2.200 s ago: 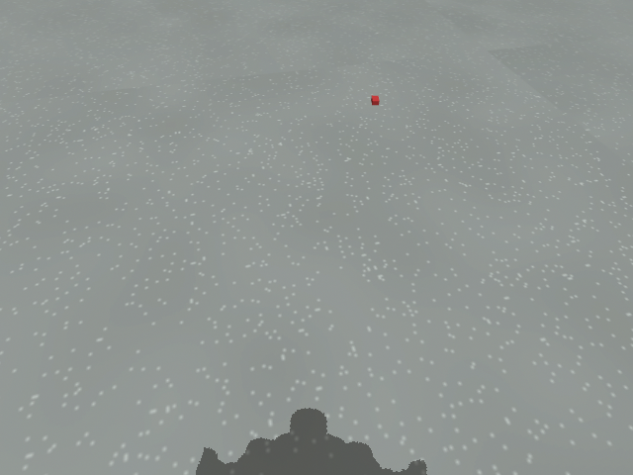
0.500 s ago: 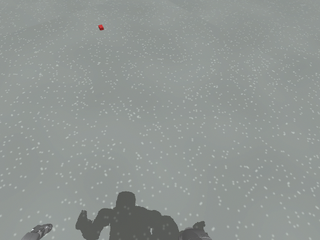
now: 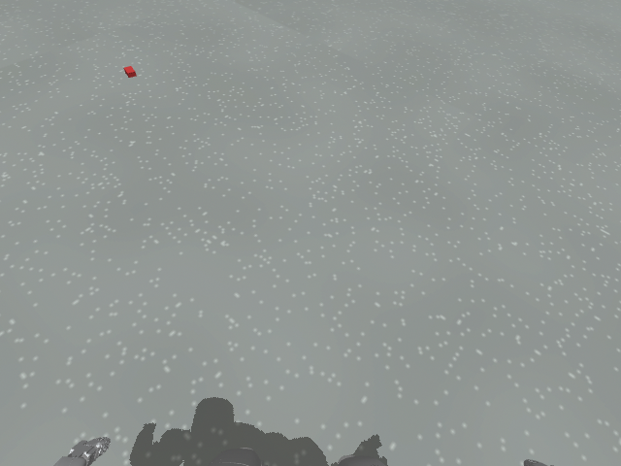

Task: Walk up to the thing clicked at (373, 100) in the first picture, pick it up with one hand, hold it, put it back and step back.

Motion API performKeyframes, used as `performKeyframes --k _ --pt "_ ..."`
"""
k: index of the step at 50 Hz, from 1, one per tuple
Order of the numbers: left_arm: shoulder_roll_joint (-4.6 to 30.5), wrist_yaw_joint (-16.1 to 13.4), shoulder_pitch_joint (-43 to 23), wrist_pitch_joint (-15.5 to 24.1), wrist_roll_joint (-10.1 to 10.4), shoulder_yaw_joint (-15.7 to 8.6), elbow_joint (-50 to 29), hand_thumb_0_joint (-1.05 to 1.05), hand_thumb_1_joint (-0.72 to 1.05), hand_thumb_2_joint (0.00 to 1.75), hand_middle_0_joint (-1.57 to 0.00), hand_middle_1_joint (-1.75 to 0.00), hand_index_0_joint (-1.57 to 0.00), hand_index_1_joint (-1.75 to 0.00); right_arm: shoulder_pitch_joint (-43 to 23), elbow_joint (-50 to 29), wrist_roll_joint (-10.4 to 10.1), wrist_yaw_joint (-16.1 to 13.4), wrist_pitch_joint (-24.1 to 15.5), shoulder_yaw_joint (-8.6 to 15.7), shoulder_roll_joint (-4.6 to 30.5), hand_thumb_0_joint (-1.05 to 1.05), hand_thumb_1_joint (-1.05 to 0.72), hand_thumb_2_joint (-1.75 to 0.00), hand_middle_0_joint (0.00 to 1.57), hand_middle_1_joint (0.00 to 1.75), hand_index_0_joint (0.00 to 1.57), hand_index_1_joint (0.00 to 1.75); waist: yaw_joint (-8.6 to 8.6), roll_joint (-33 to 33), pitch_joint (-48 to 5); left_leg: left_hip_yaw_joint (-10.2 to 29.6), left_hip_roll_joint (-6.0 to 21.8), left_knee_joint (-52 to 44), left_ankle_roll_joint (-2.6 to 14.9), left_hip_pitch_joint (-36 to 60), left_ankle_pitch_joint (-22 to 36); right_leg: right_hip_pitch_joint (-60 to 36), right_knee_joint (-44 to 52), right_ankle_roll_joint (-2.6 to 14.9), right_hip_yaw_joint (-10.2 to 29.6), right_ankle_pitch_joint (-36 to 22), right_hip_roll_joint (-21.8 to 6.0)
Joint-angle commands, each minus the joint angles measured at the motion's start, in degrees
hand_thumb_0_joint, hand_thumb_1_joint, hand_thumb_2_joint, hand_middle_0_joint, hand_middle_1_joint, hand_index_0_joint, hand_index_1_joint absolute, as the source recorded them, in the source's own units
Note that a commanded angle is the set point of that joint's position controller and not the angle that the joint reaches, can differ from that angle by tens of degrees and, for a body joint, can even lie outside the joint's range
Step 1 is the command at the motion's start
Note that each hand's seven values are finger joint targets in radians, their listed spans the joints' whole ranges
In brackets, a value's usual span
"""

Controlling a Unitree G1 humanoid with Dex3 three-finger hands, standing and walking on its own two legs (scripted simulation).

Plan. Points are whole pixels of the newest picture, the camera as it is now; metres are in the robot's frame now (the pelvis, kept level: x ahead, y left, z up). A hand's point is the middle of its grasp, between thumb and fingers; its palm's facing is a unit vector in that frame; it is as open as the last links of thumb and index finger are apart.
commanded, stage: walk up
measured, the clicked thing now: (130, 71) +2.06 +1.05 -0.74
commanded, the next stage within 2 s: stand in 1.04 s
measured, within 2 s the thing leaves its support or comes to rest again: neither
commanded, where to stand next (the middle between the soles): +0.05 -0.01 m, yaw -9 degrees
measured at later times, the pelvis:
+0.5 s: pelvis -0.01 -0.02 +0.01, yaw -8 degrees
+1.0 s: pelvis +0.00 -0.01 +0.02, yaw -11 degrees
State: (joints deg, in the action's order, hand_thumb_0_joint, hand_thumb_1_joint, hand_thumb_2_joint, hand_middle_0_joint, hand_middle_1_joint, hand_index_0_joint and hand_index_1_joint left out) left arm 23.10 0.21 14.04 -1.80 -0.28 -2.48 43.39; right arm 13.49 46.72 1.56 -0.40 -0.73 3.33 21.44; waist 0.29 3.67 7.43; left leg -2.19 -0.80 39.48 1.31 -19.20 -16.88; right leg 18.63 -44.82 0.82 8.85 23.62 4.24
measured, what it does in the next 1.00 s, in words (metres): steps on the spot: right foot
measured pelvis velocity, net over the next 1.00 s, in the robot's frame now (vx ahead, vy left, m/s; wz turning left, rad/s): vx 0.00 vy -0.01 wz -0.20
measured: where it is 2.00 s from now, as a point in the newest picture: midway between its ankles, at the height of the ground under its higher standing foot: outside the picture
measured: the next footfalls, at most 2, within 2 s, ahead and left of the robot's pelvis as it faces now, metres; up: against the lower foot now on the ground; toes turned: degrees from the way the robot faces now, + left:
right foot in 0.32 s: +0.03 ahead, -0.15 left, +0.00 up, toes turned -5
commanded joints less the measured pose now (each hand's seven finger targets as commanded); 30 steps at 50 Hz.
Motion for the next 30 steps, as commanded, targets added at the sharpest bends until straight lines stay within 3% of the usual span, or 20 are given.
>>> performKeyframes --k 1,4,6,10,12,14,15,16,17,18,19,20,22,25,27,28,29,30 --pt "12.62 -1.88 4.69 1.31 -0.34 -3.55 -2.66 0.00 0.90 0.90 -0.20 -0.30 -0.20 -0.30 -0.32 -5.58 -0.30 -0.35 -2.11 5.34 18.89 0.00 -0.90 -0.90 0.20 0.30 0.20 0.30 -0.64 -13.60 -6.93 32.85 27.42 -22.28 15.32 6.53 -1.73 9.53 -20.02 0.01 0.35 10.98 -1.12" --pt "12.74 -0.86 3.76 1.68 -0.29 -4.49 -0.63 0.00 0.90 0.90 -0.20 -0.30 -0.20 -0.30 -1.42 -5.99 0.20 -0.56 -2.39 4.18 15.54 0.00 -0.90 -0.90 0.20 0.30 0.20 0.30 -0.38 -12.41 -3.17 16.85 17.51 -19.48 10.17 5.64 6.60 11.19 -19.17 0.23 0.05 4.93 -2.18" --pt "10.86 -0.12 4.63 1.81 -0.12 -3.87 -0.09 0.00 0.90 0.90 -0.20 -0.30 -0.20 -0.30 -0.49 -5.28 0.00 -0.29 -2.42 3.89 15.39 0.00 -0.90 -0.90 0.20 0.30 0.20 0.30 -0.78 -14.07 -4.40 11.89 14.98 -18.61 8.98 8.37 6.53 10.30 -13.73 -0.11 -2.41 2.76 -2.17" --pt "10.16 0.19 2.32 3.20 -0.32 -3.11 0.32 0.00 0.90 0.90 -0.20 -0.30 -0.20 -0.30 1.44 -5.68 0.75 0.51 -1.42 3.95 16.07 0.00 -0.90 -0.90 0.20 0.30 0.20 0.30 -3.25 -16.20 -7.66 8.26 14.28 -15.96 10.02 10.43 4.88 5.20 -0.21 -1.52 -7.83 2.95 -3.33" --pt "10.35 -0.23 3.81 3.62 -0.63 -3.10 1.49 0.00 0.90 0.90 -0.20 -0.30 -0.20 -0.30 0.26 -6.31 0.81 0.92 -0.52 3.95 16.55 0.00 -0.90 -0.90 0.20 0.30 0.20 0.30 -2.81 -16.82 -8.54 8.23 15.00 -14.07 10.23 7.46 4.77 0.69 3.32 -1.27 -10.45 2.76 -2.43" --pt "9.66 -0.83 7.93 3.95 -0.85 -3.27 3.99 0.00 0.90 0.90 -0.20 -0.30 -0.20 -0.30 -2.27 -6.77 0.31 1.33 0.46 3.55 15.86 0.00 -0.90 -0.90 0.20 0.30 0.20 0.30 -0.07 -14.96 -8.80 7.66 15.62 -10.29 9.72 2.36 3.05 -6.62 11.85 -0.54 -12.05 -3.64 -1.84" --pt "9.72 -1.15 8.77 4.36 -1.09 -3.34 4.82 0.00 0.90 0.90 -0.20 -0.30 -0.20 -0.30 -3.08 -6.81 -0.21 1.43 0.83 2.91 14.09 0.00 -0.90 -0.90 0.20 0.30 0.20 0.30 1.13 -12.27 -8.75 6.39 14.46 -6.81 7.82 -0.05 3.10 -10.26 16.83 0.27 -11.18 -6.54 -1.52" --pt "11.19 -1.42 8.13 4.83 -1.43 -3.90 4.76 0.00 0.90 0.90 -0.20 -0.30 -0.20 -0.30 -2.37 -6.69 -0.64 1.42 0.98 1.99 11.53 0.00 -0.90 -0.90 0.20 0.30 0.20 0.30 1.39 -7.08 -8.88 4.52 12.22 -2.12 5.00 -3.77 -0.05 -12.83 18.76 1.36 -5.60 -6.80 -3.49" --pt "14.21 -1.67 6.46 5.41 -2.17 -4.51 3.79 0.00 0.90 0.90 -0.20 -0.30 -0.20 -0.30 -2.08 -7.12 -1.06 1.41 1.06 0.95 8.47 0.00 -0.90 -0.90 0.20 0.30 0.20 0.30 0.63 3.67 -7.23 1.20 7.68 6.27 1.39 -9.39 -5.45 -11.76 24.19 4.60 11.37 -3.70 -12.84" --pt "17.47 -1.87 2.31 5.58 -2.21 -4.58 2.57 0.00 0.90 0.90 -0.20 -0.30 -0.20 -0.30 -3.67 -6.83 -1.18 1.11 1.60 0.99 8.96 0.00 -0.90 -0.90 0.20 0.30 0.20 0.30 0.41 6.18 -3.20 2.28 3.99 10.20 -0.48 -10.23 -14.75 -2.38 28.97 10.50 23.51 5.37 -21.74" --pt "18.97 -1.75 -0.08 5.29 -2.09 -4.49 2.22 0.00 0.90 0.90 -0.20 -0.30 -0.20 -0.30 -3.50 -5.34 -0.80 0.65 1.76 2.40 12.89 0.00 -0.90 -0.90 0.20 0.30 0.20 0.30 0.20 5.72 -0.87 5.17 5.41 14.10 -0.80 -4.78 -16.87 5.03 27.84 14.04 24.77 5.07 -23.70" --pt "16.58 -1.56 -1.07 5.22 -1.60 -3.98 2.14 0.00 0.90 0.90 -0.20 -0.30 -0.20 -0.30 -1.68 -3.84 -0.77 0.76 1.48 2.63 13.44 0.00 -0.90 -0.90 0.20 0.30 0.20 0.30 -0.90 5.01 -0.39 5.61 5.98 12.02 -0.46 -3.49 -15.94 5.18 25.72 13.31 20.78 1.96 -21.42" --pt "13.76 -1.68 -1.72 5.76 -1.22 -3.29 2.59 0.00 0.90 0.90 -0.20 -0.30 -0.20 -0.30 -1.51 -1.81 -1.35 1.03 0.71 2.06 12.17 0.00 -0.90 -0.90 0.20 0.30 0.20 0.30 -0.98 4.77 -2.35 4.50 5.43 7.06 0.30 -5.09 -11.62 -2.75 23.22 9.89 12.18 -9.61 -16.84" --pt "14.04 -1.42 -2.21 5.76 -0.94 -3.02 3.52 0.00 0.90 0.90 -0.20 -0.30 -0.20 -0.30 -0.07 0.41 -1.17 0.91 0.15 1.38 11.23 0.00 -0.90 -0.90 0.20 0.30 0.20 0.30 -0.87 7.65 -6.05 2.13 3.83 -0.21 0.04 1.99 -7.73 -2.19 19.61 8.37 8.22 -17.77 -14.33" --pt "12.43 -1.23 -3.91 5.03 -0.40 -2.45 3.48 0.00 0.90 0.90 -0.20 -0.30 -0.20 -0.30 1.93 2.34 -1.13 0.62 -0.73 1.39 10.77 0.00 -0.90 -0.90 0.20 0.30 0.20 0.30 -2.40 6.36 -8.45 0.96 2.71 -11.67 0.11 9.48 1.10 -1.31 14.38 6.24 3.92 -23.38 -12.18" --pt "10.55 -1.23 -4.30 4.94 0.03 -1.97 3.38 0.00 0.90 0.90 -0.20 -0.30 -0.20 -0.30 2.31 3.19 -0.83 0.38 -1.20 1.81 12.00 0.00 -0.90 -0.90 0.20 0.30 0.20 0.30 -2.52 3.46 -10.63 4.08 5.39 -12.89 0.99 12.60 7.60 -0.76 11.60 4.33 2.08 -25.12 -11.07" --pt "8.88 -1.20 -3.62 4.86 0.57 -1.45 3.41 0.00 0.90 0.90 -0.20 -0.30 -0.20 -0.30 1.80 3.30 -0.44 0.13 -1.69 2.13 14.12 0.00 -0.90 -0.90 0.20 0.30 0.20 0.30 -1.76 -1.86 -12.29 11.17 10.88 -15.15 3.15 14.21 12.92 0.94 7.84 2.18 -0.06 -21.97 -8.02" --pt "8.50 -1.26 -2.06 4.49 1.06 -1.21 5.36 0.00 0.90 0.90 -0.20 -0.30 -0.20 -0.30 -2.83 2.73 -0.83 0.30 -1.77 1.94 15.44 0.00 -0.90 -0.90 0.20 0.30 0.20 0.30 0.65 -5.40 -10.56 16.34 14.73 -16.53 6.35 8.88 7.24 -0.77 7.77 0.92 -3.02 -11.03 -4.32"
